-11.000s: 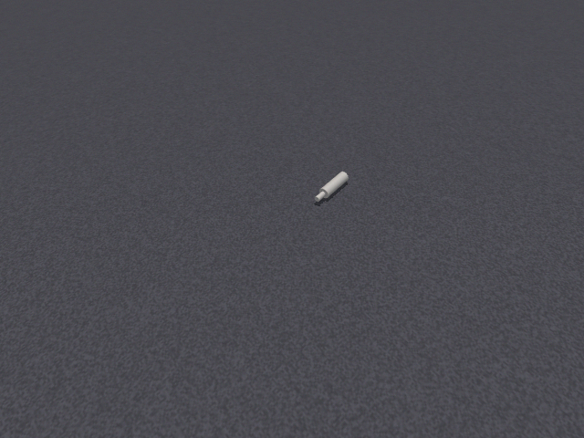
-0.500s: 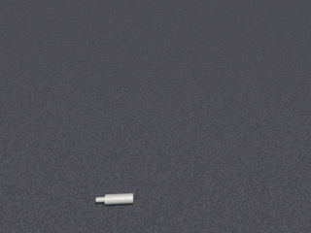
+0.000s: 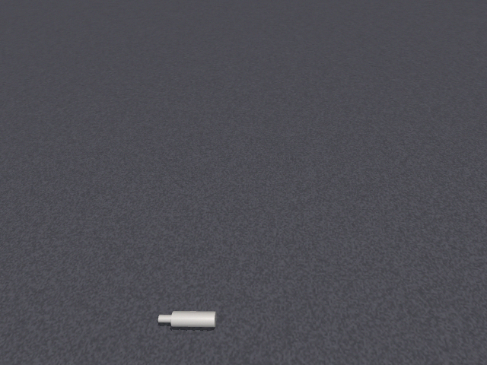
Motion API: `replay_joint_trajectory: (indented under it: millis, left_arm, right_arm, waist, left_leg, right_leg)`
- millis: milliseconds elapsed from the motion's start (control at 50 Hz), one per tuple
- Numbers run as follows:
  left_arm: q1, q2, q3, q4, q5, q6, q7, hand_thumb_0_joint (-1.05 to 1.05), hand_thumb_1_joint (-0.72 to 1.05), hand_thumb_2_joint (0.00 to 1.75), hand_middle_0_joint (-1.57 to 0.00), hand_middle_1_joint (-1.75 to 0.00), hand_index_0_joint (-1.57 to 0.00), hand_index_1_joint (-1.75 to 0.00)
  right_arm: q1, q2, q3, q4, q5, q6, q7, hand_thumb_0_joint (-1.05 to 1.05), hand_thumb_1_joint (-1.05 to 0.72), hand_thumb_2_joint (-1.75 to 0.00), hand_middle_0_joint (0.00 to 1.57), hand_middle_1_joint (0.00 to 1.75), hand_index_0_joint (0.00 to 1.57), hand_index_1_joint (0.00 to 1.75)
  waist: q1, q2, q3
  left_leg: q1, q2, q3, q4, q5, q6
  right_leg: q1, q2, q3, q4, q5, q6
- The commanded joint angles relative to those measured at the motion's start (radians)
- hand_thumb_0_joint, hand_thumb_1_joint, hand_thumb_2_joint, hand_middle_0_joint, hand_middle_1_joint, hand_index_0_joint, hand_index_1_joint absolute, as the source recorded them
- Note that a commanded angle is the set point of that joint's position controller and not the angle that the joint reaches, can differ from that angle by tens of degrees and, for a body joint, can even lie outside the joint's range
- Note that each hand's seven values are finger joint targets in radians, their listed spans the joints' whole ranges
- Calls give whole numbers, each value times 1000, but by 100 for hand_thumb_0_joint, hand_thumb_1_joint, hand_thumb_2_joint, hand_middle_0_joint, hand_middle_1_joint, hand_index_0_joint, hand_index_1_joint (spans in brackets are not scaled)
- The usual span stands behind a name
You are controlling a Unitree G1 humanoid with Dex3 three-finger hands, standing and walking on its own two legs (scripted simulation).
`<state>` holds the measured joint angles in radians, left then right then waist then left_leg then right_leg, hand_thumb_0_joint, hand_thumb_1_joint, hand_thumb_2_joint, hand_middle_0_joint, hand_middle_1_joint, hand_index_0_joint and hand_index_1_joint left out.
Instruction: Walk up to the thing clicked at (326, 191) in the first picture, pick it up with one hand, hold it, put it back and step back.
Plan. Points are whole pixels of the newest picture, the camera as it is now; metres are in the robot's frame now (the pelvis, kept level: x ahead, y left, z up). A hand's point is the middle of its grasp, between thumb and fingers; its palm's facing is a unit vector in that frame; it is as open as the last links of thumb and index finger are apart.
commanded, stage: walk up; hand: left
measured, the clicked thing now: (187, 318) +0.42 +0.29 -0.74
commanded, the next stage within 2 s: stand in 0.86 s
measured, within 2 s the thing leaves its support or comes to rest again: neither
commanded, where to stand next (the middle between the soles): +0.03 +0.03 m, yaw -1 degrees
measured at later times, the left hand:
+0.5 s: hand out of the picture +0.08 +0.28 -0.14, palm faces +0.00 -0.93 -0.38, open 7.4 cm
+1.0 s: hand out of the picture +0.08 +0.27 -0.14, palm faces -0.01 -0.93 -0.37, open 7.4 cm
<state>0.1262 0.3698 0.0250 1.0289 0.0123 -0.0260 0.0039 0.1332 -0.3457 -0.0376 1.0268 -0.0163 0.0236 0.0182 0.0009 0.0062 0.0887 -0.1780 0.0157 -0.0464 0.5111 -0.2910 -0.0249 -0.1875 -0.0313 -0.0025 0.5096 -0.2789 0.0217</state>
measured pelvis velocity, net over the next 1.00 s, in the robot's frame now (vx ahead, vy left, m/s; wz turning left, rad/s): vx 0.00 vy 0.01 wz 0.01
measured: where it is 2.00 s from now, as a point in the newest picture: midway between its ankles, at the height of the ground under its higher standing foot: outside the picture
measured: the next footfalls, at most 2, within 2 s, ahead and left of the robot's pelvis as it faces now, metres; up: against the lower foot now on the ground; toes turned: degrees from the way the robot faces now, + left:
none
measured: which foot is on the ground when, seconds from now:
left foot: down 0.00-1.00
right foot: down 0.00-1.00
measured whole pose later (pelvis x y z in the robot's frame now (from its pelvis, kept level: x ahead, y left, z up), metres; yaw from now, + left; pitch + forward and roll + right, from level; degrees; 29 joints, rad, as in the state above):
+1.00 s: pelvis +0.00 +0.01 +0.01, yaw +0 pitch -3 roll +0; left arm 0.09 0.37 0.01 1.12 0.01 -0.02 0.00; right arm 0.10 -0.35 -0.02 1.10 -0.01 0.00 0.01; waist 0.00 0.00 0.07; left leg -0.09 0.01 -0.05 0.34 -0.20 -0.02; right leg -0.10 -0.04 -0.01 0.34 -0.19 0.04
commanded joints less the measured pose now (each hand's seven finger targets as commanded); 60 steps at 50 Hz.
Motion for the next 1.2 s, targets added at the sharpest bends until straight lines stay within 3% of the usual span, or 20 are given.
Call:
replay_joint_trajectory:
  millis: [0,40,80,140,240,400,820,840,920,1040,1180]
  left_arm:
    - [-53,262,59,-57,0,-26,22,0,90,90,-20,-30,-20,-30]
    - [-72,230,49,-50,-2,-22,19,0,90,90,-20,-30,-20,-30]
    - [-61,223,43,-36,-1,-21,16,0,90,90,-20,-30,-20,-30]
    - [-66,233,40,-19,-3,-23,15,0,90,90,-20,-30,-20,-30]
    - [-60,239,36,-3,-2,-24,17,0,90,90,-20,-30,-20,-30]
    - [-69,244,33,14,2,-22,19,0,90,90,-20,-30,-20,-30]
    - [-65,229,39,26,4,-21,20,0,90,90,-20,-30,-20,-30]
    - [-69,198,23,36,-5,-12,15,0,90,90,-20,-30,-20,-30]
    - [-60,205,23,32,-3,-6,9,0,90,90,-20,-30,-20,-30]
    - [-58,210,21,39,-3,-3,4,0,90,90,-20,-30,-20,-30]
    - [-57,211,20,40,-2,-5,1,0,90,90,-20,-30,-20,-30]
  right_arm:
    - [-9,-217,-46,-43,4,-20,-11,0,-90,-90,20,30,20,30]
    - [-27,-231,-48,-36,3,-26,-6,0,-90,-90,20,30,20,30]
    - [-52,-237,-44,-40,4,-29,-4,0,-90,-90,20,30,20,30]
    - [-74,-234,-39,-33,7,-27,-5,0,-90,-90,20,30,20,30]
    - [-83,-243,-43,-18,7,-24,-5,0,-90,-90,20,30,20,30]
    - [-102,-239,-43,-11,6,-20,-5,0,-90,-90,20,30,20,30]
    - [-74,-232,-41,5,8,-19,-9,0,-90,-90,20,30,20,30]
    - [-82,-210,-23,7,9,-33,-16,0,-90,-90,20,30,20,30]
    - [-77,-233,-20,15,7,-46,-23,0,-90,-90,20,30,20,30]
    - [-74,-228,-12,23,9,-48,-23,0,-90,-90,20,30,20,30]
    - [-67,-224,-7,28,8,-52,-24,0,-90,-90,20,30,20,30]
  waist:
    - [-10,-66,-112]
    - [-2,-53,-100]
    - [6,-39,-104]
    - [10,-17,-98]
    - [9,14,-128]
    - [7,24,-102]
    - [7,5,-125]
    - [3,-37,-104]
    - [2,-1,-116]
    - [2,7,-105]
    - [0,14,-117]
  left_leg:
    - [57,51,-52,-71,174,57]
    - [83,85,-84,-131,240,80]
    - [62,99,-92,-145,266,92]
    - [55,85,-78,-159,266,73]
    - [77,88,-73,-178,286,68]
    - [59,85,-75,-211,246,67]
    - [76,80,-68,-201,271,63]
    - [78,101,-84,-221,318,53]
    - [91,104,-72,-219,337,46]
    - [64,100,-68,-244,254,37]
    - [61,100,-62,-240,278,35]
  right_leg:
    - [0,-178,157,-147,195,-120]
    - [-18,-107,77,-120,154,-69]
    - [27,-83,55,-116,174,-52]
    - [58,-98,69,-147,211,-54]
    - [104,-105,57,-157,249,-54]
    - [107,-99,44,-178,225,-43]
    - [121,-104,43,-187,237,-44]
    - [106,-100,48,-201,252,-34]
    - [120,-102,54,-211,273,-29]
    - [126,-99,61,-227,212,-32]
    - [137,-103,67,-225,248,-31]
